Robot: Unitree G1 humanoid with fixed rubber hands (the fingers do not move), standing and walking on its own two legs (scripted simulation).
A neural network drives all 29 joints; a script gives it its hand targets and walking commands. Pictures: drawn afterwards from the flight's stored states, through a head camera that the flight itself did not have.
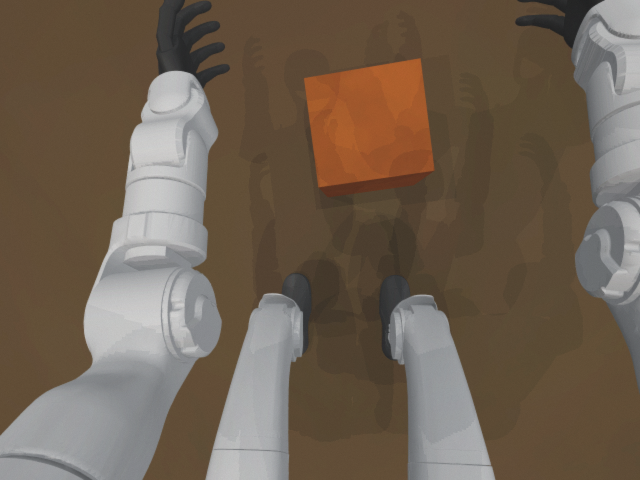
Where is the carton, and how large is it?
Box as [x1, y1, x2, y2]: [304, 58, 434, 196]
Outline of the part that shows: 420,58 304,78 318,186 327,196 411,185 434,170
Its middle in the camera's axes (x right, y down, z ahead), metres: +0.10 -0.22 +0.83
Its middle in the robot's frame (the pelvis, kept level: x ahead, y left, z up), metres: +0.54 -0.03 -0.53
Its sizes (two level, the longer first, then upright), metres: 0.210 0.200 0.250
